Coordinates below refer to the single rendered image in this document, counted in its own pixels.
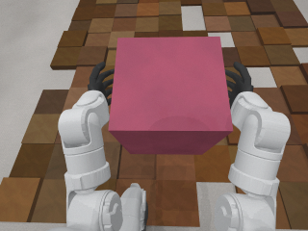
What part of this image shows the carton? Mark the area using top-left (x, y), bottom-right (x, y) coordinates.
top-left (108, 37), bottom-right (234, 155)

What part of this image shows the right robot hand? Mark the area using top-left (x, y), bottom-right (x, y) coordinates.
top-left (224, 62), bottom-right (254, 109)

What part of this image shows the left robot thigh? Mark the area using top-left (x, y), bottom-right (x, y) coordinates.
top-left (119, 187), bottom-right (146, 231)

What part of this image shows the left robot hand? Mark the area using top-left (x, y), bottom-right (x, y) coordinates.
top-left (88, 62), bottom-right (115, 106)

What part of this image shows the right robot upper arm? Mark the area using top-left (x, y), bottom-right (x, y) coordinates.
top-left (214, 192), bottom-right (275, 231)

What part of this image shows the left robot shin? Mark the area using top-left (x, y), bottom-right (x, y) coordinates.
top-left (130, 183), bottom-right (145, 231)

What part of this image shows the robot right forearm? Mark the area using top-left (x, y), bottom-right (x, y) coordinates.
top-left (228, 91), bottom-right (291, 229)

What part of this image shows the left robot upper arm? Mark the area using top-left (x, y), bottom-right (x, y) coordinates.
top-left (47, 190), bottom-right (123, 231)

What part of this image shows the robot left forearm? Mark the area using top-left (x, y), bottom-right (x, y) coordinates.
top-left (58, 90), bottom-right (111, 225)

